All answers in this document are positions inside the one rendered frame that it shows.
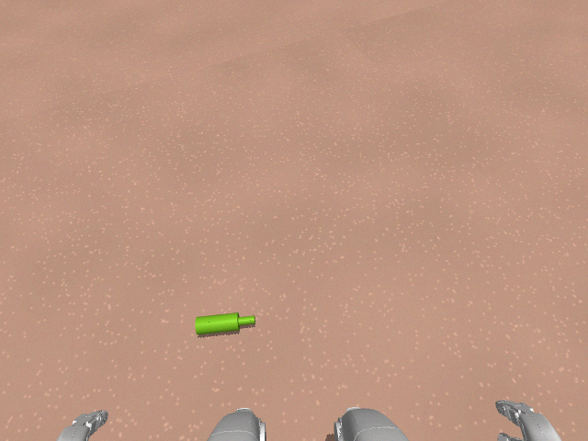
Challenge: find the bottle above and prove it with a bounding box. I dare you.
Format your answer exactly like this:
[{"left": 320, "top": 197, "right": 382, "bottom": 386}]
[{"left": 196, "top": 312, "right": 255, "bottom": 334}]

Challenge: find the right robot hand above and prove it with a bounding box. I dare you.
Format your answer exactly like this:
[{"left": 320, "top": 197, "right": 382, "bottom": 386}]
[{"left": 495, "top": 400, "right": 562, "bottom": 441}]

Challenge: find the left robot hand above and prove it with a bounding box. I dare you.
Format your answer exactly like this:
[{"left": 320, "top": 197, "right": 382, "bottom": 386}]
[{"left": 56, "top": 411, "right": 108, "bottom": 441}]

